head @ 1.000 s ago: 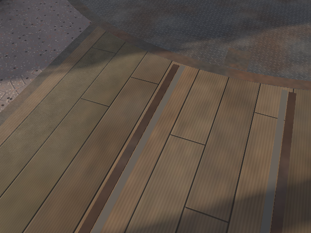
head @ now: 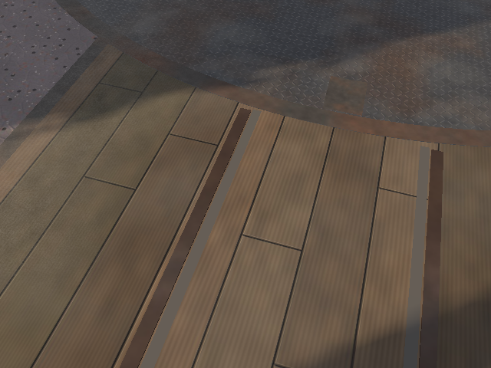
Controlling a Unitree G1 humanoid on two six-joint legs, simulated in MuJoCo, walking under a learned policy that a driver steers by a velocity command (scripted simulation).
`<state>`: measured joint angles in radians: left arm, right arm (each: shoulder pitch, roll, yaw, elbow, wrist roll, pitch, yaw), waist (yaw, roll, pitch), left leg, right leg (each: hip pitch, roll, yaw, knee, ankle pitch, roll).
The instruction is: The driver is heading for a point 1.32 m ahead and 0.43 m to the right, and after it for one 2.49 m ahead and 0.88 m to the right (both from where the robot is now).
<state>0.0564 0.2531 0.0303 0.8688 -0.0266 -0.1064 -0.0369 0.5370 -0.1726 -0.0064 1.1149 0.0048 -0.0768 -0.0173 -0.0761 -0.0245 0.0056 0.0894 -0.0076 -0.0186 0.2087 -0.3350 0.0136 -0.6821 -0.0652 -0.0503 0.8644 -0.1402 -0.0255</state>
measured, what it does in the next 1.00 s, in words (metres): walks ahead, turning right: right foot, then left foot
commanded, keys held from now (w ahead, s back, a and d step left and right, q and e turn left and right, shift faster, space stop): w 0.32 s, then w+e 0.68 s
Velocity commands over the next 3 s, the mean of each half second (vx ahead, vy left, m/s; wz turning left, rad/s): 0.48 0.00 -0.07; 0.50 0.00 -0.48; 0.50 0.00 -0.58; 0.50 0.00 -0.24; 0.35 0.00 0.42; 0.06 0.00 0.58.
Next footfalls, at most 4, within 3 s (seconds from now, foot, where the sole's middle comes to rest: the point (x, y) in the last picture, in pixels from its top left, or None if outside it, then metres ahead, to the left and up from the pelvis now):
0.14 right None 0.27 -0.13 -0.77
0.68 left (200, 342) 0.56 0.09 -0.77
1.20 right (312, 275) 0.74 -0.24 -0.77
1.70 left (298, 186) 1.09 -0.25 -0.77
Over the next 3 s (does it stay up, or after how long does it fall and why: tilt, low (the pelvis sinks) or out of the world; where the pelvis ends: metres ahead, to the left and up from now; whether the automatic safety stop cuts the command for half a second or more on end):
stays up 1.22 -0.52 0.00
